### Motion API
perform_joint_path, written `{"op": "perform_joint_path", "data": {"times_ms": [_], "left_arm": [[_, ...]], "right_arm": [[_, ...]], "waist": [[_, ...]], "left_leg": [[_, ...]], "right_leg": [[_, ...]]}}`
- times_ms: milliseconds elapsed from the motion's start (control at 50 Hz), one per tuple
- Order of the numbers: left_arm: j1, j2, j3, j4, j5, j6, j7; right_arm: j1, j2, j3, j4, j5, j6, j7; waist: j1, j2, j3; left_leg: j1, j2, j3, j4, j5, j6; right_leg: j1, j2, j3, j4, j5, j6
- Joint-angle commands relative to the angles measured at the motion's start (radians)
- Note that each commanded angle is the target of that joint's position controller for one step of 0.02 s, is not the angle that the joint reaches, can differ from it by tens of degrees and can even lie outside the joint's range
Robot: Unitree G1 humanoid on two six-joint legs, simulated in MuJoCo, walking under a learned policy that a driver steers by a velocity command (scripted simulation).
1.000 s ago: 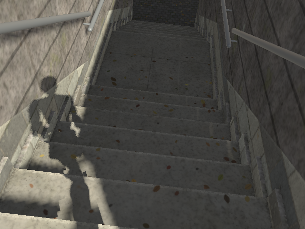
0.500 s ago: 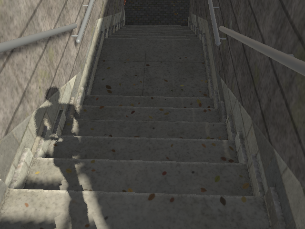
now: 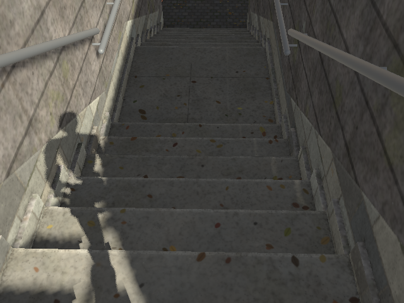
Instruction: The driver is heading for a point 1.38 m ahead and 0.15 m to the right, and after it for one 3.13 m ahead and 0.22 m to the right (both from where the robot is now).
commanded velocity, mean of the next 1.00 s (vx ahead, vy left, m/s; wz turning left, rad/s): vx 0.30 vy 0.00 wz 0.00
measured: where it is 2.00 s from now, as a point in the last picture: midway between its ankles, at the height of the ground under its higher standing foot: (215, 242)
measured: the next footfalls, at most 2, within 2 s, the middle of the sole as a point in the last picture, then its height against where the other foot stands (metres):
left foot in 0.86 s outside the picture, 0.17 m lower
right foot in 1.38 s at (229, 278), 0.17 m lower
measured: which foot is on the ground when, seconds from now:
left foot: down 0.00-0.42, up 0.44-0.84, down 0.86-1.00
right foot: down 0.00-0.86, up 0.88-1.00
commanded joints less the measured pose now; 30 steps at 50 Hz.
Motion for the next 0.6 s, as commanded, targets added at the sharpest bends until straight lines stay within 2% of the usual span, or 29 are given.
{"op": "perform_joint_path", "data": {"times_ms": [20, 160, 180, 200, 220, 240, 260, 300, 320, 340, 360, 380, 400, 420, 440, 460, 480, 500, 520, 540, 560, 580, 600], "left_arm": [[0.006, 0.108, 0.023, -0.03, 0.001, -0.005, 0.003], [0.039, 0.1, 0.022, 0.007, 0.008, -0.001, 0.007], [0.06, 0.111, 0.027, 0.018, 0.009, -0.001, 0.009], [0.073, 0.147, 0.042, 0.024, 0.021, -0.003, 0.019], [0.089, 0.169, 0.054, 0.027, 0.039, -0.01, 0.031], [0.141, 0.165, 0.059, 0.045, 0.054, -0.023, 0.043], [0.162, 0.133, 0.056, 0.053, 0.062, -0.034, 0.057], [0.128, 0.053, 0.037, 0.036, 0.059, -0.048, 0.077], [0.091, 0.021, 0.028, 0.018, 0.058, -0.053, 0.082], [0.066, 0.013, 0.025, 0.005, 0.058, -0.058, 0.086], [0.047, 0.01, 0.025, -0.007, 0.052, -0.063, 0.089], [0.091, 0.011, 0.025, -0.002, 0.05, -0.072, 0.09], [0.186, 0.017, 0.027, 0.026, 0.055, -0.084, 0.09], [0.338, 0.027, 0.029, 0.076, 0.068, -0.094, 0.088], [0.569, 0.067, 0.036, 0.128, 0.092, -0.107, 0.089], [0.769, 0.108, 0.031, 0.17, 0.105, -0.116, 0.079], [0.751, 0.114, 0.022, 0.189, 0.098, -0.123, 0.069], [0.583, 0.084, 0.007, 0.144, 0.071, -0.117, 0.059], [0.451, 0.033, -0.011, 0.115, 0.056, -0.107, 0.06], [0.4, -0.015, -0.029, 0.115, 0.067, -0.093, 0.074], [0.353, -0.076, -0.049, 0.084, 0.067, -0.084, 0.092], [0.331, -0.119, -0.07, 0.074, 0.081, -0.085, 0.112], [0.356, -0.086, -0.064, 0.088, 0.08, -0.09, 0.119]], "right_arm": [[0.045, -0.102, -0.02, -0.011, 0.0, -0.007, -0.002], [0.045, -0.1, -0.025, 0.009, -0.002, -0.012, -0.003], [0.066, -0.106, -0.029, 0.018, -0.003, -0.011, -0.004], [0.083, -0.134, -0.042, 0.021, -0.014, -0.012, -0.01], [0.106, -0.158, -0.055, 0.02, -0.033, -0.017, -0.019], [0.108, -0.143, -0.058, 0.007, -0.048, -0.03, -0.03], [0.132, -0.117, -0.054, 0.007, -0.055, -0.044, -0.041], [0.15, -0.075, -0.046, 0.001, -0.056, -0.069, -0.061], [0.145, -0.071, -0.046, -0.011, -0.053, -0.074, -0.069], [0.147, -0.079, -0.047, -0.021, -0.048, -0.077, -0.074], [0.187, -0.109, -0.055, -0.009, -0.047, -0.075, -0.073], [0.192, -0.115, -0.055, -0.01, -0.041, -0.072, -0.072], [0.164, -0.11, -0.052, -0.018, -0.044, -0.07, -0.068], [0.099, -0.105, -0.052, -0.044, -0.056, -0.072, -0.058], [-0.029, -0.083, -0.05, -0.104, -0.072, -0.086, -0.036], [-0.05, -0.014, -0.035, -0.13, -0.075, -0.111, -0.021], [-0.101, 0.011, -0.031, -0.172, -0.05, -0.129, -0.023], [-0.115, -0.005, -0.027, -0.179, -0.049, -0.138, -0.027], [-0.076, -0.01, -0.029, -0.169, -0.068, -0.137, -0.036], [-0.047, 0.033, -0.014, -0.168, -0.088, -0.118, -0.038], [-0.054, 0.034, -0.009, -0.171, -0.099, -0.102, -0.039], [-0.025, 0.042, 0.001, -0.171, -0.102, -0.087, -0.03], [-0.012, 0.067, 0.009, -0.167, -0.087, -0.081, -0.022]], "waist": [[0.002, -0.006, -0.047], [0.012, -0.006, -0.03], [0.012, -0.007, -0.028], [0.009, -0.009, -0.004], [0.003, -0.005, 0.036], [0.004, 0.003, 0.082], [-0.001, 0.01, 0.099], [-0.015, 0.05, 0.085], [-0.026, 0.075, 0.071], [-0.033, 0.09, 0.073], [-0.038, 0.089, 0.087], [-0.016, 0.083, 0.098], [0.026, 0.057, 0.108], [0.093, -0.004, 0.096], [0.205, -0.193, 0.051], [0.269, -0.326, 0.009], [0.233, -0.126, 0.173], [0.168, -0.023, 0.186], [0.11, 0.013, 0.131], [0.074, 0.009, 0.119], [0.058, -0.025, 0.12], [0.034, -0.044, 0.116], [0.031, -0.069, 0.104]], "left_leg": [[-0.158, -0.014, 0.066, -0.076, 0.216, 0.026], [-0.128, -0.019, 0.06, -0.091, 0.227, 0.033], [-0.126, -0.021, 0.06, -0.1, 0.13, 0.04], [-0.144, -0.027, 0.061, -0.1, -0.066, 0.065], [-0.175, -0.012, 0.035, -0.103, -0.272, 0.105], [-0.202, 0.016, -0.001, -0.106, -0.394, 0.144], [-0.202, 0.045, -0.039, -0.102, -0.437, 0.184], [-0.135, 0.103, -0.107, -0.115, -0.404, 0.24], [-0.079, 0.134, -0.147, -0.119, -0.379, 0.263], [-0.04, 0.167, -0.193, -0.119, -0.336, 0.285], [-0.023, 0.202, -0.232, -0.117, -0.27, 0.307], [-0.062, 0.22, -0.24, -0.085, -0.256, 0.317], [-0.147, 0.201, -0.21, -0.017, -0.266, 0.312], [-0.296, 0.119, -0.123, 0.129, -0.261, 0.287], [-0.539, -0.057, 0.041, 0.479, -0.22, 0.225], [-0.825, -0.149, 0.031, 0.871, -0.455, 0.181], [-1.03, -0.101, -0.143, 0.925, -0.376, 0.208], [-0.996, -0.022, -0.113, 0.948, -0.262, 0.204], [-0.9, 0.031, -0.056, 0.941, -0.173, 0.203], [-0.814, 0.072, -0.022, 0.872, -0.082, 0.21], [-0.719, 0.099, 0.019, 0.773, -0.001, 0.198], [-0.592, 0.093, 0.052, 0.721, 0.164, 0.183], [-0.502, 0.079, 0.1, 0.684, 0.238, 0.157]], "right_leg": [[0.186, -0.037, 0.017, -0.031, 0.201, -0.001], [0.15, -0.031, 0.004, -0.035, 0.146, 0.006], [0.147, -0.031, 0.003, -0.045, 0.039, 0.004], [0.125, -0.026, 0.0, -0.037, -0.155, -0.008], [0.078, -0.03, 0.013, -0.021, -0.345, -0.033], [0.038, -0.054, 0.045, -0.013, -0.461, -0.068], [0.012, -0.069, 0.068, 0.015, -0.505, -0.096], [-0.028, -0.058, 0.06, 0.095, -0.431, -0.109], [-0.068, -0.04, 0.032, 0.142, -0.352, -0.1], [-0.112, -0.021, 0.004, 0.187, -0.277, -0.09], [-0.145, -0.012, -0.007, 0.219, -0.224, -0.084], [-0.122, -0.012, -0.025, 0.234, -0.218, -0.078], [-0.032, -0.008, -0.034, 0.226, -0.206, -0.073], [0.131, -0.01, 0.002, 0.19, -0.191, -0.088], [0.357, -0.104, 0.239, 0.058, -0.161, -0.184], [0.547, -0.355, 0.683, -0.065, -0.087, -0.361], [0.49, -0.461, 0.741, -0.124, -0.08, -0.379], [0.393, -0.467, 0.637, -0.117, -0.055, -0.358], [0.294, -0.419, 0.516, -0.088, -0.04, -0.337], [0.179, -0.359, 0.38, -0.084, -0.062, -0.294], [0.059, -0.292, 0.286, -0.093, -0.085, -0.249], [-0.086, -0.217, 0.189, -0.057, -0.076, -0.197], [-0.205, -0.194, 0.133, -0.026, -0.025, -0.194]]}}
Keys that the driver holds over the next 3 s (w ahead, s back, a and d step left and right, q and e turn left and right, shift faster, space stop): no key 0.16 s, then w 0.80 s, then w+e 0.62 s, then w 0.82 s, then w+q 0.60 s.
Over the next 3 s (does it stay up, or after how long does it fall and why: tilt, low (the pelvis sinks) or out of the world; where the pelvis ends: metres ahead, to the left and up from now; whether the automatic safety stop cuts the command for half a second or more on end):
stays up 1.51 -0.14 -0.82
